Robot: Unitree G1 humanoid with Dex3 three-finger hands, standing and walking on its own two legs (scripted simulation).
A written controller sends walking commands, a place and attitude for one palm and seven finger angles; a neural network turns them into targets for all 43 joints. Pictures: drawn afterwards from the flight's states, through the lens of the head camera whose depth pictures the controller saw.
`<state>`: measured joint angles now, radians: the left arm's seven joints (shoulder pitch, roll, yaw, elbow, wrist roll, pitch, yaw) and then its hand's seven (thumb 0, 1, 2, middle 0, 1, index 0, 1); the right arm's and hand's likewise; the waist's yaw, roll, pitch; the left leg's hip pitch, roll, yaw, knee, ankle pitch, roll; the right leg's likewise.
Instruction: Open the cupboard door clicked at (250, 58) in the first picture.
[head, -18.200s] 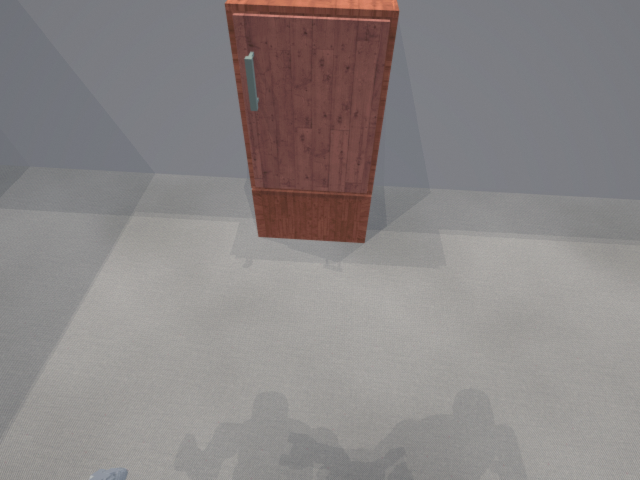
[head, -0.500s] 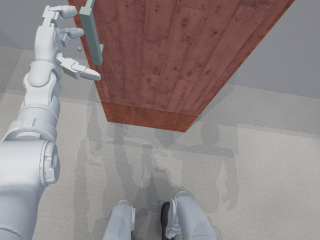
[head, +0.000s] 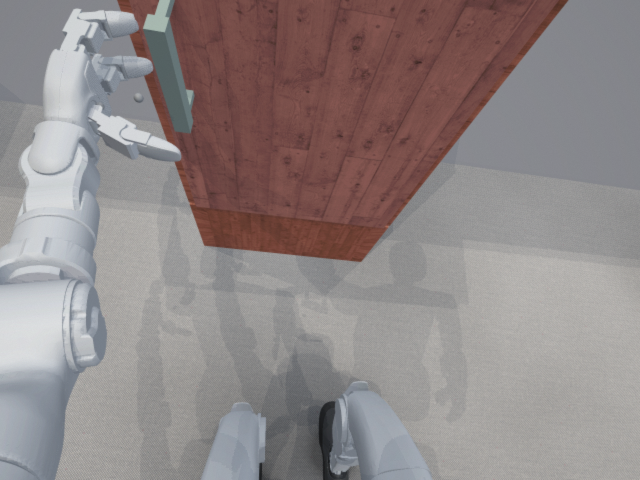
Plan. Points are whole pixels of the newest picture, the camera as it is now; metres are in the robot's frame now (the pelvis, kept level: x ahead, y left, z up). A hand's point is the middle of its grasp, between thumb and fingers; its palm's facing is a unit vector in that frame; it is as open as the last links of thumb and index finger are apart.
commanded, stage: move the hooked fingers beside the handle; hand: left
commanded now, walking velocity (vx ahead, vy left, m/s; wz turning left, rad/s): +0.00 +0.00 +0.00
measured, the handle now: (175, 69) +0.58 +0.15 +0.06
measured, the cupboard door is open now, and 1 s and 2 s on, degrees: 0 0 0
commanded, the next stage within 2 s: slide the fingers in behind the handle in 1.84 s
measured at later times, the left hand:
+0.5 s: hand (131, 92) +0.54 +0.19 +0.06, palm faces -0.08 -1.00 -0.02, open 14.5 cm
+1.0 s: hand (125, 96) +0.54 +0.20 +0.05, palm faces -0.12 -0.99 -0.02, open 14.2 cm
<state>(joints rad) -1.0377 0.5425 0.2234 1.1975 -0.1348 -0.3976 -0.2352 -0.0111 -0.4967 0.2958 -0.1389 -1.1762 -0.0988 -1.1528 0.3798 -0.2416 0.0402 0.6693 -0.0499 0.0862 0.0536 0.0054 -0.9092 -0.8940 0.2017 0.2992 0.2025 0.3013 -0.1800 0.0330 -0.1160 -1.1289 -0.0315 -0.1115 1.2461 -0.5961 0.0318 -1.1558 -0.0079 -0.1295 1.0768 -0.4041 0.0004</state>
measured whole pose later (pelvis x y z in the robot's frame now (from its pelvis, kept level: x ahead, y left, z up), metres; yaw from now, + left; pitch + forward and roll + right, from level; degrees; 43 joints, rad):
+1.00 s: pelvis +0.00 +0.00 +0.00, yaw -4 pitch +28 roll -6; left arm -0.96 0.68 0.46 1.18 -0.09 -0.37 -0.43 -0.01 -0.50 0.30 -0.29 -1.20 -0.26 -1.19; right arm 0.37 -0.26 0.08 0.58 -0.02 0.10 0.00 0.01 -0.91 -0.89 0.20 0.30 0.20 0.30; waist -0.22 0.03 -0.11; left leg -1.13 0.01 -0.05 1.25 -0.61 0.04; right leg -1.19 0.03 -0.07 1.09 -0.40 0.00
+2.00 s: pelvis -0.01 +0.00 -0.01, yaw -4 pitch +29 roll -6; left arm -1.03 0.74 0.46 1.21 -0.08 -0.35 -0.47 -0.01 -0.50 0.30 -0.30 -1.20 -0.30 -1.20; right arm 0.37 -0.28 0.09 0.58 -0.02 0.08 -0.01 0.01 -0.91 -0.89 0.20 0.30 0.20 0.30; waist -0.24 0.03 -0.10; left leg -1.19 0.01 -0.07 1.29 -0.61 0.04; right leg -1.24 0.03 -0.09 1.11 -0.39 0.00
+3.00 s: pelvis +0.00 -0.01 +0.00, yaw +0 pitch +28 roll -6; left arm -0.97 0.52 0.27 1.16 -0.15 -0.41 -0.26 -0.01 -0.50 0.30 -0.30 -1.20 -0.05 -1.16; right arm 0.36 -0.25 0.04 0.65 -0.04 0.08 0.03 0.01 -0.91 -0.89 0.20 0.30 0.20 0.30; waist -0.18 0.03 -0.12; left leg -1.11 -0.02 -0.11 1.24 -0.60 0.03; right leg -1.15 0.00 -0.12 1.07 -0.41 0.00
